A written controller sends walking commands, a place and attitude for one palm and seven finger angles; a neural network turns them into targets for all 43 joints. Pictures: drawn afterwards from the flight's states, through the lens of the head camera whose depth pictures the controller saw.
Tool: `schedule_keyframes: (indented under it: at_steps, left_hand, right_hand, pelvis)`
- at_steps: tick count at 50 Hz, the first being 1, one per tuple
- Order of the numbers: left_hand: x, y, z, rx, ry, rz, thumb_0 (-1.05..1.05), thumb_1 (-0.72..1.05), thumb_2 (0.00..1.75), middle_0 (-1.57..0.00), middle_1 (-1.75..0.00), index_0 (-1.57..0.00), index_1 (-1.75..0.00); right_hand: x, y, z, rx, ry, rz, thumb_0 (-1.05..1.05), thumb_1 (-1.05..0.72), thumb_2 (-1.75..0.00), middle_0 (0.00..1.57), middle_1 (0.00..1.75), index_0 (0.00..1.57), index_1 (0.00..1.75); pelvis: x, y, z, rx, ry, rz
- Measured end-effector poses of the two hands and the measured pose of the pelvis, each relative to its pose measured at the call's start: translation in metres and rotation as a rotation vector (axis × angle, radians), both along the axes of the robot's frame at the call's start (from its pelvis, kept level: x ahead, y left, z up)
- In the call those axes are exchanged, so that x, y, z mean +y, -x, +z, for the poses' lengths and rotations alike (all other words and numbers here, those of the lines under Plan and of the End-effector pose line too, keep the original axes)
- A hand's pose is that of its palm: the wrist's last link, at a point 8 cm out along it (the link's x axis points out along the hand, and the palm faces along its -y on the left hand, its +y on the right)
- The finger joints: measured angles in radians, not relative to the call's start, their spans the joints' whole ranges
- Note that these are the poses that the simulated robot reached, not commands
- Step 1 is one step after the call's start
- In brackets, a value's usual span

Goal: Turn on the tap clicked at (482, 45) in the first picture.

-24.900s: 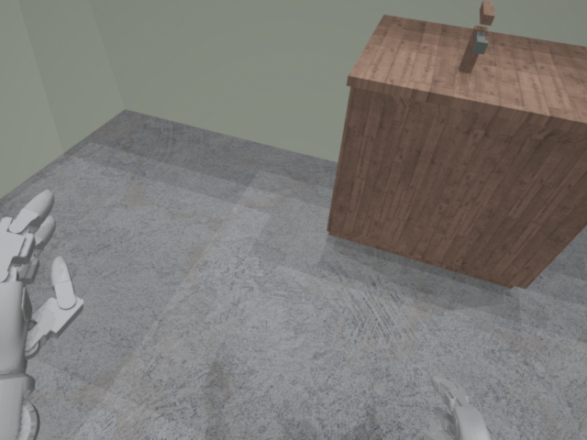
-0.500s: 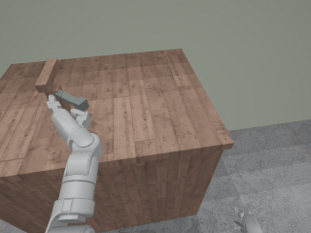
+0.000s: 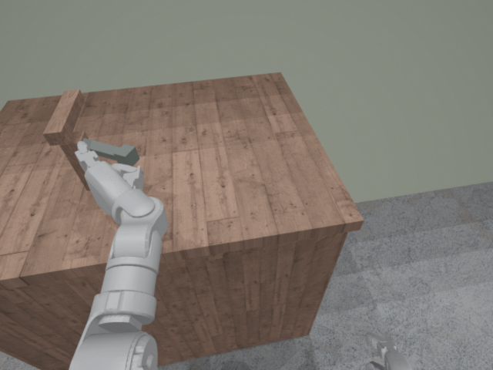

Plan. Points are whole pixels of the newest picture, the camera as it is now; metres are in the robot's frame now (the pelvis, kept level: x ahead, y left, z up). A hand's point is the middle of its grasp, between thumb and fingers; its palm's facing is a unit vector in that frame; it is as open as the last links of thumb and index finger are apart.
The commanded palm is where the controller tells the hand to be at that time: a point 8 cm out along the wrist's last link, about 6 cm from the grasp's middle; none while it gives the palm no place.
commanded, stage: push the lever round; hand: left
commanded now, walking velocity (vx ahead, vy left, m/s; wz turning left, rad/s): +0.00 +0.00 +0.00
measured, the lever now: (127, 156) +0.43 +0.24 +0.14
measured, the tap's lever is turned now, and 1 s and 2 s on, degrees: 59 75 75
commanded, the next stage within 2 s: lift the hand up off the lever in 0.26 s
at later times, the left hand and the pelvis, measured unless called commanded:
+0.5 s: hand (149, 159) +0.43 +0.20 +0.14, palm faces +0.77 -0.63 -0.09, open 7.8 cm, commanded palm +0.37 +0.22 +0.14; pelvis +0.00 +0.00 +0.00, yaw -1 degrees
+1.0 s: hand (134, 157) +0.41 +0.21 +0.15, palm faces +0.76 -0.65 -0.06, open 7.8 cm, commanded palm +0.36 +0.23 +0.16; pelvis +0.01 +0.00 +0.00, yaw -1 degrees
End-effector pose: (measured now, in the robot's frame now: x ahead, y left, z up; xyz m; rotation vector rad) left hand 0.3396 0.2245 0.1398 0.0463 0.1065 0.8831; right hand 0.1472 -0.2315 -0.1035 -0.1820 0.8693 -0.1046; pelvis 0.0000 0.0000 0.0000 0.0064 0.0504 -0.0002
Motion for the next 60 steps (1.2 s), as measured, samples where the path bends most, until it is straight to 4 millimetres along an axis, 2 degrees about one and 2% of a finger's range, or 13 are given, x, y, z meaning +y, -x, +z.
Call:
schedule_keyframes:
  at_steps: [21,29,39,50,60]
  left_hand:
    - [-0.010,-0.030,0.002,0.012,-0.006,0.008,0.02,0.93,0.92,-0.15,-0.15,-0.13,-0.15]
    - [-0.006,-0.030,0.004,0.005,0.009,0.007,0.02,0.91,0.91,-0.15,-0.15,-0.14,-0.15]
    - [0.005,-0.019,0.013,-0.019,0.005,0.000,0.02,0.90,0.90,-0.15,-0.15,-0.15,-0.15]
    - [0.008,-0.016,0.020,-0.007,0.026,-0.013,0.02,0.90,0.90,-0.15,-0.15,-0.15,-0.15]
    - [0.004,-0.017,0.029,-0.011,0.016,-0.029,0.02,0.90,0.90,-0.15,-0.15,-0.15,-0.15]
  right_hand:
    - [-0.013,0.022,-0.009,0.054,0.011,-0.034,0.01,-0.91,-0.90,0.21,0.30,0.20,0.30]
    - [-0.015,0.024,-0.009,0.059,0.006,-0.056,0.01,-0.91,-0.90,0.21,0.30,0.20,0.30]
    - [-0.015,0.008,0.001,0.018,0.019,-0.048,0.01,-0.91,-0.90,0.20,0.30,0.20,0.30]
    - [0.001,-0.018,0.013,-0.049,0.009,-0.014,0.01,-0.91,-0.90,0.20,0.30,0.20,0.30]
    - [0.012,-0.022,0.012,-0.047,-0.010,0.006,0.01,-0.91,-0.90,0.21,0.30,0.20,0.30]
  pelvis:
    - [-0.004,0.001,-0.003,0.041,-0.002,-0.004]
    - [-0.004,-0.005,-0.001,0.037,-0.005,-0.015]
    - [-0.002,-0.008,0.002,0.013,-0.003,-0.014]
    - [0.003,-0.009,0.004,-0.004,-0.003,-0.011]
    - [0.007,-0.009,0.006,-0.015,-0.001,-0.010]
